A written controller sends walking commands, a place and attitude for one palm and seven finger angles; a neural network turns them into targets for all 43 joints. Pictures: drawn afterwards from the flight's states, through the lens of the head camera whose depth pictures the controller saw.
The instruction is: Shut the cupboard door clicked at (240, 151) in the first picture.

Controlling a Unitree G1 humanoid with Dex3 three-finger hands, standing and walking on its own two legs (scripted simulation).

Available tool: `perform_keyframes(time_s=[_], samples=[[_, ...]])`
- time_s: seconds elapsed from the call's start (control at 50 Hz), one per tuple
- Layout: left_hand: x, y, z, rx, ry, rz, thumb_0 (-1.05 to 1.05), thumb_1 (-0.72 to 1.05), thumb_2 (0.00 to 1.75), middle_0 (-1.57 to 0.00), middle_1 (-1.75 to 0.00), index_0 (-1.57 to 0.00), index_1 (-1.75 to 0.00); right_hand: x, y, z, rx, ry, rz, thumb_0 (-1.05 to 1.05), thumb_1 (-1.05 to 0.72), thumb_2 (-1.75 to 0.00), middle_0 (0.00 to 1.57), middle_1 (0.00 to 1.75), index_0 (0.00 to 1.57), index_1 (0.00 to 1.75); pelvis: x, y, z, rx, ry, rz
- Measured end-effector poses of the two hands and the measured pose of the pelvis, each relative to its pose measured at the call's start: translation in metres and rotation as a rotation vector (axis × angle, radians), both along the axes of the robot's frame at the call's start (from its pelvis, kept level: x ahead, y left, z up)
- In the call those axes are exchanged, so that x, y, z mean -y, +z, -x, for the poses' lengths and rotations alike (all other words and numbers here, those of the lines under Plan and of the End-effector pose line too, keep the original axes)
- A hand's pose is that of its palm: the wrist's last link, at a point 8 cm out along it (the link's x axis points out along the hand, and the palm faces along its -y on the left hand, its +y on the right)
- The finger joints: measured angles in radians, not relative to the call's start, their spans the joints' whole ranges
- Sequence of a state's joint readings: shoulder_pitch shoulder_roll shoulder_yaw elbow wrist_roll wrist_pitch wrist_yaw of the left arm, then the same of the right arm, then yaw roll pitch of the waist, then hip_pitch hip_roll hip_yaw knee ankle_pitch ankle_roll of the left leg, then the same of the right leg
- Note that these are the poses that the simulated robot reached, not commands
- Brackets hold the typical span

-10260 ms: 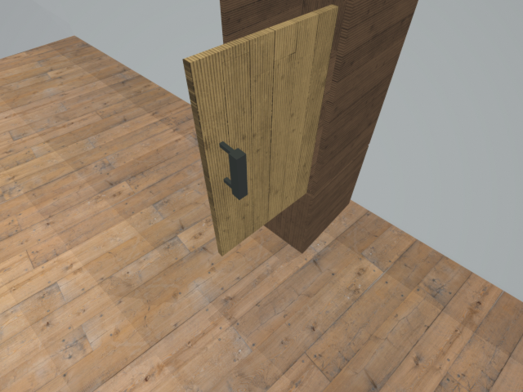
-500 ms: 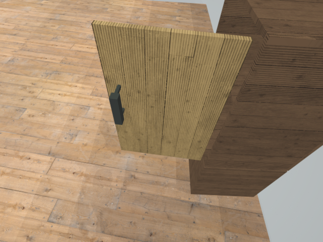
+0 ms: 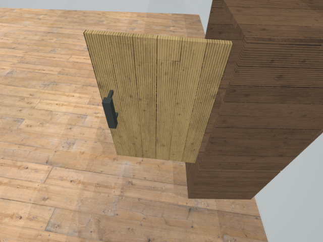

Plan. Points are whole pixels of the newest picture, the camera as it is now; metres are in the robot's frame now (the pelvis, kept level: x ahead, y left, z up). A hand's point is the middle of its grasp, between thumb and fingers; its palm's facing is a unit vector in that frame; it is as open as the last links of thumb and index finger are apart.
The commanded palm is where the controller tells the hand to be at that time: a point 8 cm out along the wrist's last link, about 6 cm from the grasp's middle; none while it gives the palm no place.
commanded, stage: look again from close up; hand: left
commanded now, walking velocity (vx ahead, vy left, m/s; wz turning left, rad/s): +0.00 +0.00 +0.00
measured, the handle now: (112, 109) +0.51 +0.19 +0.00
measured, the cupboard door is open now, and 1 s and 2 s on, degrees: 85 85 85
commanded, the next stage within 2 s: raise the hand and make a fist in 0.48 s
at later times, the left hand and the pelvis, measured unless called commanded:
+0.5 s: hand out of the picture +0.02 +0.19 -0.18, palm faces -0.02 -0.98 -0.22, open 7.4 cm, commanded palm none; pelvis +0.01 +0.01 +0.00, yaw -1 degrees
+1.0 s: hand out of the picture +0.13 +0.18 -0.07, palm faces -0.03 -1.00 +0.01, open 6.2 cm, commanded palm +0.12 +0.23 -0.05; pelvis -0.05 -0.02 -0.10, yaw +3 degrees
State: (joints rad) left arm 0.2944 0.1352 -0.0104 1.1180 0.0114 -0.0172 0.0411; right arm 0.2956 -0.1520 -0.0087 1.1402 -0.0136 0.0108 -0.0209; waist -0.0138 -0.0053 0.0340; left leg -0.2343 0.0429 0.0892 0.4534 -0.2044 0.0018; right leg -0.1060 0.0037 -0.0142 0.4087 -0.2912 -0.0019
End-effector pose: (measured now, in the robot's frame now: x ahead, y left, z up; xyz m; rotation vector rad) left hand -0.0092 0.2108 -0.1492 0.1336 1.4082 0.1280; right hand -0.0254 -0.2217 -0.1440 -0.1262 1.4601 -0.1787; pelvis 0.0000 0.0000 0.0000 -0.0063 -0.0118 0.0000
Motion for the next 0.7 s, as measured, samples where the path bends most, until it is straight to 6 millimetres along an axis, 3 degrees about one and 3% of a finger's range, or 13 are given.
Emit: perform_keyframes(time_s=[0.22,0.4,0.6,0.64,0.7], samples=[[-0.022,0.005,-0.016,0.053,-0.025,-0.06,0.01,0.91,0.89,-0.2,-0.3,-0.2,-0.3,-0.021,-0.017,-0.014,0.073,0.027,-0.053,0.02,-0.92,-0.9,0.2,0.3,0.2,0.29,-0.01,-0.008,-0.001,0.003,0.0,-0.009],[-0.026,0.007,-0.029,0.076,-0.041,-0.064,0.01,0.91,0.89,-0.2,-0.3,-0.2,-0.3,-0.011,-0.012,-0.03,0.103,0.035,-0.03,0.02,-0.93,-0.9,0.2,0.3,0.2,0.29,-0.009,-0.006,-0.005,0.002,-0.013,-0.021],[-0.022,0.002,-0.028,0.06,-0.041,-0.042,0.01,0.91,0.89,-0.2,-0.3,-0.2,-0.3,0.003,-0.002,-0.053,0.135,0.051,0.016,0.01,-0.91,-0.9,0.2,0.3,0.2,0.29,-0.007,-0.004,-0.009,0.0,-0.016,-0.011],[-0.029,0.018,-0.055,0.228,0.06,-0.046,0.01,0.91,0.89,-0.2,-0.3,-0.2,-0.3,0.008,0.004,-0.064,0.247,0.059,0.061,0.01,-0.91,-0.9,0.2,0.3,0.2,0.29,-0.005,-0.008,-0.005,0.003,-0.004,-0.01],[-0.028,0.079,-0.114,0.676,0.075,-0.062,0.02,0.91,0.89,-0.21,-0.31,-0.21,-0.31,0.017,0.017,-0.09,0.488,0.071,0.091,0.01,-0.91,-0.9,0.2,0.3,0.2,0.29,-0.003,-0.013,-0.001,-0.016,0.029,-0.022]])
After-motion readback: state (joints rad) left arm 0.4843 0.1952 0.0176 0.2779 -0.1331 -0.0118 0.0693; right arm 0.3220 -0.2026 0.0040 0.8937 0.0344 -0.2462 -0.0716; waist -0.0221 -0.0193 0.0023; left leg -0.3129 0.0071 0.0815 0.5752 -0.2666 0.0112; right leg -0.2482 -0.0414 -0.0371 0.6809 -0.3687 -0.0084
